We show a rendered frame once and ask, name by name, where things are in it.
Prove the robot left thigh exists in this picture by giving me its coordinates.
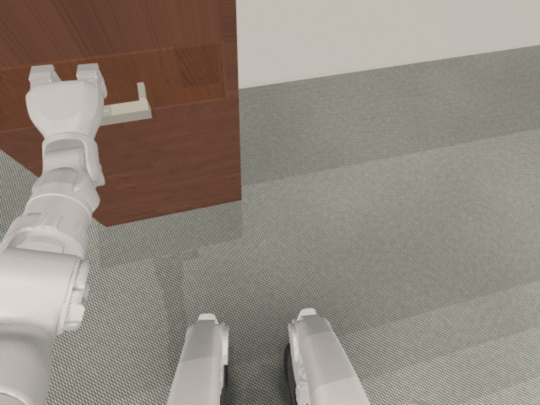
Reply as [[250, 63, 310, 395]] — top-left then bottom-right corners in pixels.
[[166, 320, 229, 405]]

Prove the robot right foot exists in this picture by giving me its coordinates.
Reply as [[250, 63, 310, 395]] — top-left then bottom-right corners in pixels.
[[283, 343, 307, 405]]

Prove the left robot upper arm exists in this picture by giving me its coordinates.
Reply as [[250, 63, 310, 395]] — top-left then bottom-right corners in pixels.
[[0, 247, 90, 405]]

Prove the robot left forearm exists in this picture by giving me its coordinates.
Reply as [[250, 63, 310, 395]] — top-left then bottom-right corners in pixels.
[[0, 132, 100, 260]]

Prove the handle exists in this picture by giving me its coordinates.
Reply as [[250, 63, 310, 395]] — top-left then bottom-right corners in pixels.
[[100, 82, 152, 126]]

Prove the left robot hand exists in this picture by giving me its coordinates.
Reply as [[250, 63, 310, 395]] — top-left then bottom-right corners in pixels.
[[25, 63, 107, 186]]

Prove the drawer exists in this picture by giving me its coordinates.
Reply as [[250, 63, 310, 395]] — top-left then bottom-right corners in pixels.
[[0, 41, 225, 131]]

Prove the cabinet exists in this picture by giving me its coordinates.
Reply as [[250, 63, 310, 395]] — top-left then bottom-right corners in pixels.
[[0, 0, 241, 227]]

